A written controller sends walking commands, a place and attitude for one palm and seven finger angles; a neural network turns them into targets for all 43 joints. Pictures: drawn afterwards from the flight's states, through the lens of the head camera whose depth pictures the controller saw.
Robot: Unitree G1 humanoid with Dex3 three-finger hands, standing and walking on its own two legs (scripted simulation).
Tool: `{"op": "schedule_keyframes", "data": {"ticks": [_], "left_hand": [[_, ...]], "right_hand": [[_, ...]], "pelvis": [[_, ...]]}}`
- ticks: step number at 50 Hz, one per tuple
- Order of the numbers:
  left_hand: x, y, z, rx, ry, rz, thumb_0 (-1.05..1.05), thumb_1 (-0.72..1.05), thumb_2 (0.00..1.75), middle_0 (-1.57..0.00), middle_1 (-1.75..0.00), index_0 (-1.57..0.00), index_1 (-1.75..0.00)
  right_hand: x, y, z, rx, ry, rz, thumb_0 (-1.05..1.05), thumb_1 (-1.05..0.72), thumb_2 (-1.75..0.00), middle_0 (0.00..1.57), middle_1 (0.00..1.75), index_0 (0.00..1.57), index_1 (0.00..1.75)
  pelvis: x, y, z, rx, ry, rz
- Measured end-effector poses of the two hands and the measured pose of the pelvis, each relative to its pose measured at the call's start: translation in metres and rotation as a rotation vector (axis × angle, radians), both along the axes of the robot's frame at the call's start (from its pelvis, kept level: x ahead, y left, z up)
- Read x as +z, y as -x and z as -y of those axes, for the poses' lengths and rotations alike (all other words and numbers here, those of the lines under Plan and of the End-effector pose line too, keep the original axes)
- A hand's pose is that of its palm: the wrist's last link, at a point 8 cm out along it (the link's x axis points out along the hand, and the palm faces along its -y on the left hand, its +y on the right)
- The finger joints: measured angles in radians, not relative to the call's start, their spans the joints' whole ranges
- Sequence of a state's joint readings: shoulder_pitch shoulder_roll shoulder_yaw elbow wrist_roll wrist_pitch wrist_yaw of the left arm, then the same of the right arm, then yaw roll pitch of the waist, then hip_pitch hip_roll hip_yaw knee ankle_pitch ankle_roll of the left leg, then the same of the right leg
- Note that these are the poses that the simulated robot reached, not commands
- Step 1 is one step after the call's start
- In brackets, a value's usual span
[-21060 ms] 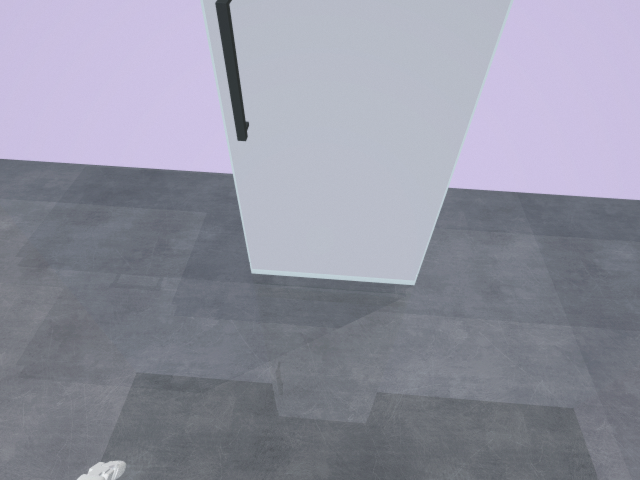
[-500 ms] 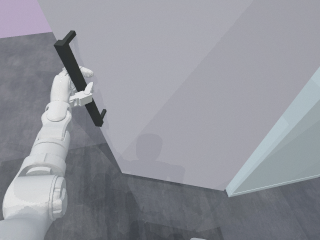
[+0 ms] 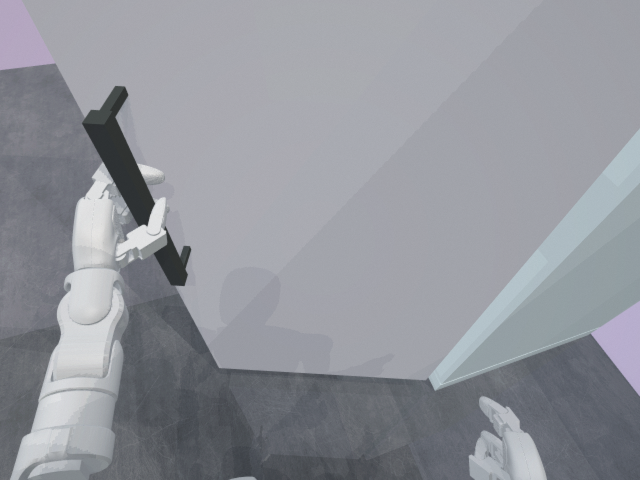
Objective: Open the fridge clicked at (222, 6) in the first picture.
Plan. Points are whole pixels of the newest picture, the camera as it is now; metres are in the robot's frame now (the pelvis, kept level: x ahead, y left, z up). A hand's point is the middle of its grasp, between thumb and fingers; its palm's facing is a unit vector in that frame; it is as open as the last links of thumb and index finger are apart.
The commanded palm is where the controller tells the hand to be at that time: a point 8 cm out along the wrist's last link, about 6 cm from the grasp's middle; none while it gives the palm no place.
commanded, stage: stop walking and hold the door back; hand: left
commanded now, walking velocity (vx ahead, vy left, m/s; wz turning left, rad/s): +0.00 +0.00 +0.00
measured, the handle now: (154, 205) +0.43 +0.22 +0.09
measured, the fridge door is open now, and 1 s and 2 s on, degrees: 69 71 71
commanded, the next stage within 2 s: loosen the grip on the handle in 0.12 s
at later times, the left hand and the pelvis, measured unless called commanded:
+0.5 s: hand (146, 245) +0.35 +0.21 +0.10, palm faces +0.19 -0.95 -0.23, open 10.0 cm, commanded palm +0.33 +0.26 +0.10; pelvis -0.04 +0.00 -0.01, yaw +2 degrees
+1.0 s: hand (146, 250) +0.36 +0.22 +0.08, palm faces +0.21 -0.96 -0.21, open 14.5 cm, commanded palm +0.32 +0.27 +0.09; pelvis -0.01 -0.01 -0.02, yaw -3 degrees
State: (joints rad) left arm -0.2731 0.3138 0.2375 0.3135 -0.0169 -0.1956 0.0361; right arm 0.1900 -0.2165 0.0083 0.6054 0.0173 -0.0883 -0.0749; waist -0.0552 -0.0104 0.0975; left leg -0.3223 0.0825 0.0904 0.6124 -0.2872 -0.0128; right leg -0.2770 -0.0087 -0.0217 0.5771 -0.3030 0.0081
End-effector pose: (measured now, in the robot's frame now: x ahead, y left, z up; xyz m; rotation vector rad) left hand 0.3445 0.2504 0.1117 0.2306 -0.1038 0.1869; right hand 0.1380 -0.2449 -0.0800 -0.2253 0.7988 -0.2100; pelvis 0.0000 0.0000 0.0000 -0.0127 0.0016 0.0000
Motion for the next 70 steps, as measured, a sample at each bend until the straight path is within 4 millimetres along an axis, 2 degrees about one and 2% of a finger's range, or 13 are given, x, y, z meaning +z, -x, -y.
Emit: {"op": "schedule_keyframes", "data": {"ticks": [7, 13, 16, 21, 29, 33, 36, 41, 47, 53, 58, 64, 70], "left_hand": [[0.000, 0.017, -0.002, -0.014, -0.004, -0.022, -0.04, 0.63, 0.77, -0.45, -1.40, -0.41, -1.39], [0.005, 0.012, -0.005, -0.053, -0.063, -0.078, -0.08, 0.60, 0.79, -0.45, -1.40, -0.44, -1.40], [0.009, 0.007, -0.012, -0.052, 0.013, -0.124, -0.07, 0.51, 0.76, -0.45, -1.40, -0.44, -1.40], [0.006, 0.016, -0.010, 0.003, 0.065, -0.054, -0.04, 0.34, 0.66, -0.42, -1.36, -0.40, -1.37], [-0.010, 0.023, -0.001, -0.021, -0.025, -0.055, -0.01, -0.22, 0.36, -0.41, -1.35, -0.37, -1.34], [-0.012, 0.018, 0.001, -0.020, -0.007, -0.034, -0.01, -0.39, 0.28, -0.38, -1.32, -0.36, -1.31], [-0.014, 0.017, -0.001, -0.017, -0.009, -0.025, -0.01, -0.46, 0.24, -0.37, -1.29, -0.34, -1.28], [-0.016, 0.017, -0.001, -0.020, 0.001, -0.012, -0.01, -0.52, 0.21, -0.36, -1.25, -0.30, -1.21], [-0.020, 0.015, -0.004, -0.008, 0.010, -0.021, -0.02, -0.55, 0.20, -0.33, -1.21, -0.28, -1.18], [-0.025, 0.015, -0.031, 0.050, 0.019, -0.053, -0.02, -0.55, 0.20, -0.30, -1.18, -0.27, -1.16], [-0.022, 0.023, -0.053, 0.058, 0.011, -0.040, -0.02, -0.55, 0.20, -0.27, -1.16, -0.26, -1.16], [-0.021, 0.032, -0.064, 0.037, 0.014, -0.043, -0.02, -0.55, 0.20, -0.25, -1.15, -0.25, -1.15], [-0.023, 0.035, -0.072, 0.040, 0.011, -0.057, -0.02, -0.55, 0.20, -0.25, -1.15, -0.25, -1.15]], "right_hand": [[-0.003, -0.022, -0.030, 0.057, -0.032, 0.007, 0.01, -0.90, -0.90, 0.21, 0.30, 0.20, 0.30], [0.000, -0.014, -0.033, 0.074, -0.032, 0.017, 0.01, -0.90, -0.90, 0.21, 0.30, 0.20, 0.30], [0.003, 0.001, -0.024, 0.078, -0.046, 0.044, 0.01, -0.90, -0.90, 0.21, 0.30, 0.20, 0.30], [-0.002, 0.038, 0.001, 0.064, -0.025, 0.022, 0.00, -0.90, -0.90, 0.21, 0.30, 0.20, 0.30], [-0.024, 0.105, 0.036, -0.028, 0.030, -0.126, 0.01, -0.90, -0.90, 0.21, 0.30, 0.20, 0.30], [-0.028, 0.123, 0.041, -0.071, 0.036, -0.149, 0.01, -0.90, -0.90, 0.20, 0.30, 0.20, 0.30], [-0.029, 0.127, 0.040, -0.090, 0.027, -0.141, 0.01, -0.90, -0.90, 0.20, 0.30, 0.20, 0.30], [-0.031, 0.114, 0.033, -0.082, 0.014, -0.118, 0.01, -0.90, -0.90, 0.20, 0.30, 0.20, 0.30], [-0.028, 0.074, 0.023, -0.039, 0.008, -0.062, 0.01, -0.90, -0.90, 0.21, 0.30, 0.20, 0.30], [-0.021, 0.031, 0.014, -0.002, 0.012, -0.001, 0.01, -0.90, -0.90, 0.21, 0.30, 0.20, 0.30], [-0.016, 0.005, 0.008, 0.031, 0.020, 0.027, 0.01, -0.90, -0.90, 0.21, 0.30, 0.20, 0.30], [-0.017, -0.012, 0.001, 0.056, 0.024, 0.037, 0.01, -0.90, -0.90, 0.21, 0.30, 0.20, 0.30], [-0.019, -0.014, -0.006, 0.066, 0.021, 0.035, 0.01, -0.90, -0.90, 0.21, 0.30, 0.20, 0.30]], "pelvis": [[0.001, 0.000, -0.006, 0.012, -0.006, 0.007], [0.004, 0.011, -0.009, 0.010, -0.004, 0.018], [0.004, 0.019, -0.007, 0.027, -0.016, -0.013], [-0.003, 0.032, -0.002, 0.024, -0.016, -0.038], [-0.015, 0.048, 0.007, 0.012, -0.018, -0.056], [-0.017, 0.049, 0.010, -0.021, -0.017, -0.068], [-0.017, 0.045, 0.011, -0.044, -0.016, -0.075], [-0.018, 0.036, 0.011, -0.053, -0.012, -0.084], [-0.018, 0.022, 0.008, -0.050, -0.008, -0.101], [-0.018, 0.006, 0.004, -0.049, -0.005, -0.120], [-0.018, -0.005, 0.000, -0.041, 0.003, -0.131], [-0.020, -0.013, -0.005, -0.027, 0.011, -0.134], [-0.021, -0.013, -0.008, -0.023, 0.014, -0.139]]}}
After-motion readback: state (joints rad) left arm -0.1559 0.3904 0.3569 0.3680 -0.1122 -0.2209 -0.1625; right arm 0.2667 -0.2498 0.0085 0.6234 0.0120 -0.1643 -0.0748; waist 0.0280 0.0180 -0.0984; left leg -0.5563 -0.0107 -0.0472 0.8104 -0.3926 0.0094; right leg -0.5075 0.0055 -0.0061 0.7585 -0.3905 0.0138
